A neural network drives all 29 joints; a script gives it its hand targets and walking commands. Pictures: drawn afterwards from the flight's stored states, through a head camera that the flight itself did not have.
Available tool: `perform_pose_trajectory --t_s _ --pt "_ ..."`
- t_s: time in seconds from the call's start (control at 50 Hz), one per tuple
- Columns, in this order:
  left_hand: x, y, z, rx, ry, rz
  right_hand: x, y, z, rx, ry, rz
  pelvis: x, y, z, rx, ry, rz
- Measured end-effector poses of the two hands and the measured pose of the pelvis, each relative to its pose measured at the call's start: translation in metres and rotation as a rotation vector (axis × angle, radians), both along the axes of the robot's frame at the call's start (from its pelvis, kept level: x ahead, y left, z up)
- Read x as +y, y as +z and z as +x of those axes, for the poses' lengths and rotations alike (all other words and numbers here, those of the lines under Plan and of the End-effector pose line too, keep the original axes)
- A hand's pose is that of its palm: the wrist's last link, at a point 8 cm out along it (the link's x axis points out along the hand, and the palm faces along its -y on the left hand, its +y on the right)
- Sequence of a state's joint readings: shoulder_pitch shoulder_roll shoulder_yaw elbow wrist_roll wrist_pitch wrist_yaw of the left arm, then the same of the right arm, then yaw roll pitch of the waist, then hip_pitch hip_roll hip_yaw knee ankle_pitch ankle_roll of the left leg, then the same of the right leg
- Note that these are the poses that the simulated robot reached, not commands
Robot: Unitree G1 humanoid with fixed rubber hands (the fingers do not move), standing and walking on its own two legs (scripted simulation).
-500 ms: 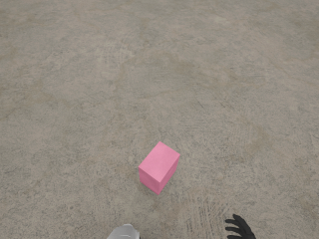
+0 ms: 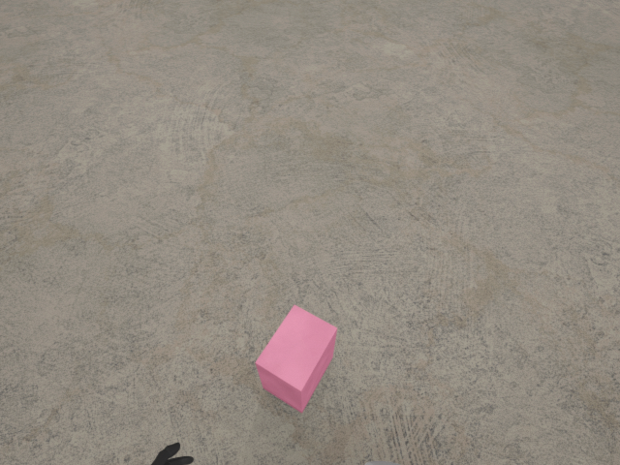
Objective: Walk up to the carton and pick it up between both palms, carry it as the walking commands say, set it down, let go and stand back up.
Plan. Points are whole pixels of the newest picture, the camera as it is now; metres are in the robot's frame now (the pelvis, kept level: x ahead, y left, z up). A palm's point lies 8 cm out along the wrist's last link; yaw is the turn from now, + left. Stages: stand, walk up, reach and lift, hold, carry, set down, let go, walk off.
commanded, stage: walk up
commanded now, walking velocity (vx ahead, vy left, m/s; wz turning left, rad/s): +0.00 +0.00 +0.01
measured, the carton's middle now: (298, 359) +0.46 +0.03 -0.64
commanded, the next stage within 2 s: none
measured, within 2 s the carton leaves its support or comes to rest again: neither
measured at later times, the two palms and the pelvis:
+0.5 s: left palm out of the picture +0.00 +0.22 -0.14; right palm out of the picture +0.04 -0.19 -0.13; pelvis +0.03 +0.02 +0.02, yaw -1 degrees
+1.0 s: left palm out of the picture +0.03 +0.25 -0.14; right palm out of the picture +0.01 -0.14 -0.14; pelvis +0.04 +0.05 +0.01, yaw -1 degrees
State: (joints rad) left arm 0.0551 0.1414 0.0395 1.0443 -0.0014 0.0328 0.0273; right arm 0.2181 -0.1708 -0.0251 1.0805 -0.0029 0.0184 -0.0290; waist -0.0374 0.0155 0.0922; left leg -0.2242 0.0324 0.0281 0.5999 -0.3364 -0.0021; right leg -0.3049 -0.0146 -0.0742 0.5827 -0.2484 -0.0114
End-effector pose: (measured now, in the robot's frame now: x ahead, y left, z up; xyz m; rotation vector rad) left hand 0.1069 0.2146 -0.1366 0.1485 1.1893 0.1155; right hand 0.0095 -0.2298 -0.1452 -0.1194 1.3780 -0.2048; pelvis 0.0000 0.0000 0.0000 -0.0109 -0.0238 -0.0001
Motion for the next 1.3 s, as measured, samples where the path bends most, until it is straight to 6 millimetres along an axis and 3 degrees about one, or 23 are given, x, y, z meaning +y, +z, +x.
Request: perform_pose_trajectory --t_s 0.14,0.3,0.44,0.6,0.78,0.94,1.1,1.3 --pt "0.004 0.002 -0.036 0.081 0.060 -0.019 0.023 0.012 0.006 0.028 0.038 0.030 0.004 0.013 0.009 -0.008 0.003 0.000" --pt "0.016 0.001 -0.087 0.223 0.084 -0.004 0.026 0.014 0.023 0.006 0.034 0.014 0.011 0.016 0.017 -0.009 -0.007 -0.001" --pt "0.011 0.001 -0.107 0.280 0.088 -0.021 0.032 0.013 0.029 -0.001 0.026 0.012 0.019 0.016 0.025 -0.009 -0.011 -0.002" --pt "0.006 -0.003 -0.100 0.281 0.079 -0.052 0.045 0.013 0.023 0.013 0.007 0.015 0.028 0.015 0.031 -0.015 -0.018 -0.001" --pt "0.016 -0.004 -0.090 0.273 0.061 -0.048 0.069 0.011 0.002 0.075 -0.013 0.052 0.036 0.015 0.039 -0.010 -0.017 -0.003" --pt "0.030 -0.005 -0.077 0.264 0.046 -0.028 0.084 0.009 -0.004 0.084 -0.033 0.067 0.044 0.013 0.043 -0.010 -0.018 0.001" --pt "0.040 -0.006 -0.067 0.255 0.046 -0.020 0.085 0.010 -0.002 0.074 -0.032 0.051 0.050 0.012 0.045 -0.011 -0.019 0.002" --pt "0.040 -0.006 -0.070 0.259 0.050 -0.022 0.081 0.008 0.006 0.056 -0.029 0.041 0.052 0.011 0.046 -0.012 -0.019 0.003"
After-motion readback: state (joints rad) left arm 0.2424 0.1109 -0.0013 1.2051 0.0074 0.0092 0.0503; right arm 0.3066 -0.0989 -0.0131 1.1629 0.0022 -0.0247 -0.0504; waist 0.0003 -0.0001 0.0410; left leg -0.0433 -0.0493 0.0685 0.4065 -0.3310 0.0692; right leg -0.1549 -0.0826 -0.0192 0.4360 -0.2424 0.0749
